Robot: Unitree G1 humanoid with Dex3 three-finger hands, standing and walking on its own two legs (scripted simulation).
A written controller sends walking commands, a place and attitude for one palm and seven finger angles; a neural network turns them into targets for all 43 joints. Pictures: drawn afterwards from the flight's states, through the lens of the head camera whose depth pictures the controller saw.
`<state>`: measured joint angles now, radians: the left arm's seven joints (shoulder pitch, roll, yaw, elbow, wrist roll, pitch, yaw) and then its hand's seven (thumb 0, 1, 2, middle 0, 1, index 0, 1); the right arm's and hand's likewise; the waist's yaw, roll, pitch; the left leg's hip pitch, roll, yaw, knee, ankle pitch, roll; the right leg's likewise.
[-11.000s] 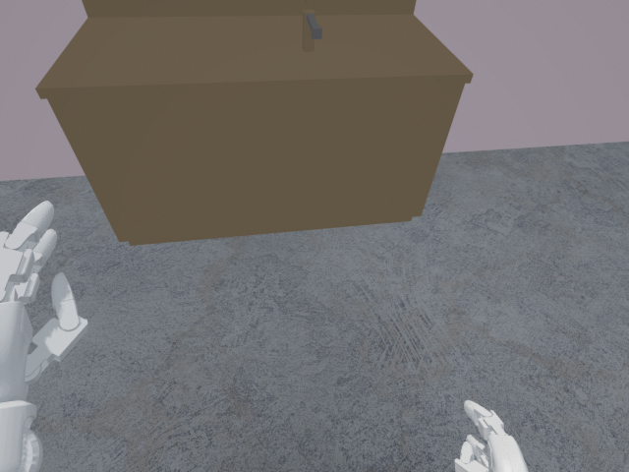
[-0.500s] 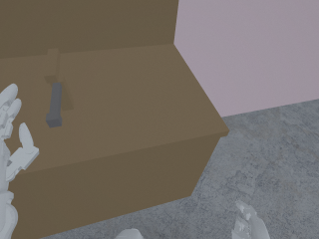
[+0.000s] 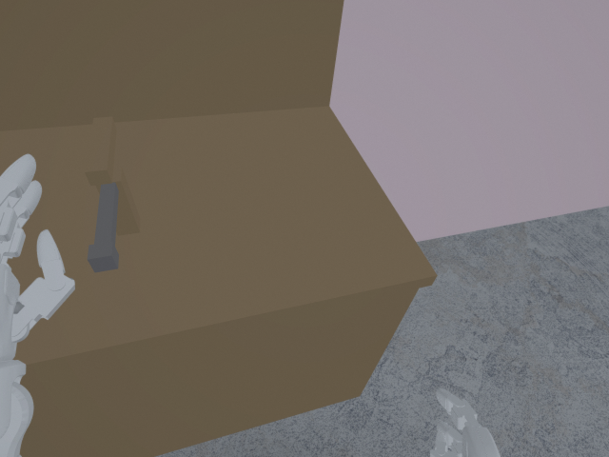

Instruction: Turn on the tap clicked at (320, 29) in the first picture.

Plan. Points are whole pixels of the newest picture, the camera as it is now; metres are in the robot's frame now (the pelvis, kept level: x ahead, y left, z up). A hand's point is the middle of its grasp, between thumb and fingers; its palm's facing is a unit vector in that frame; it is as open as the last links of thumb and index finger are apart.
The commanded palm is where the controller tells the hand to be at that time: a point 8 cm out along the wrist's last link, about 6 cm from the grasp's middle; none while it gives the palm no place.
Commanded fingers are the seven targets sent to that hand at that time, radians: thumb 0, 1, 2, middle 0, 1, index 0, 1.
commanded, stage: come to a stop and stand still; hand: left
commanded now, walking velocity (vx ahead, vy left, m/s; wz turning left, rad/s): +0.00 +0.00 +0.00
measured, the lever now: (103, 257) +0.32 +0.30 +0.08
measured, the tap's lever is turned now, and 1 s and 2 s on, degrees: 0 0 0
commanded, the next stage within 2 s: look again from close up in 0.56 s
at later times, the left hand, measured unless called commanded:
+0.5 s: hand (118, 256) +0.26 +0.23 +0.17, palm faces +0.38 -0.85 -0.36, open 7.4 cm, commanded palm +0.20 +0.26 +0.18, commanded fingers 0.00 0.90 0.90 -0.20 -0.30 -0.20 -0.30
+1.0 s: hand (105, 265) +0.25 +0.24 +0.16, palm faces +0.38 -0.85 -0.36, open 7.4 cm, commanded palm +0.19 +0.27 +0.18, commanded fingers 0.00 0.90 0.90 -0.20 -0.30 -0.20 -0.30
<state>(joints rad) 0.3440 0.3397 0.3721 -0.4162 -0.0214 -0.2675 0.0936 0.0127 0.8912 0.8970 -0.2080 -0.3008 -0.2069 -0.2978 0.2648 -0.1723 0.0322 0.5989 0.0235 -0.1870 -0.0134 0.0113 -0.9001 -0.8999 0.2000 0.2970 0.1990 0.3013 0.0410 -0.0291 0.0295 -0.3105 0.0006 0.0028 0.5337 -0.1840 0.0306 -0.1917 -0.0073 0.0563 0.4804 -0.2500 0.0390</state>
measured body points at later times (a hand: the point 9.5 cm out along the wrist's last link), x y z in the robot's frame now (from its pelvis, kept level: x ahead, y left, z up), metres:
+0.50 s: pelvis +0.04 -0.02 +0.01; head +0.06 +0.00 +0.46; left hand +0.23 +0.27 +0.19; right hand +0.23 -0.24 -0.06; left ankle +0.07 +0.10 -0.73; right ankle +0.01 -0.16 -0.73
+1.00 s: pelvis +0.03 -0.01 +0.01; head +0.05 +0.01 +0.46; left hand +0.22 +0.28 +0.18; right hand +0.21 -0.23 -0.07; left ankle +0.07 +0.10 -0.73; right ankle +0.01 -0.16 -0.73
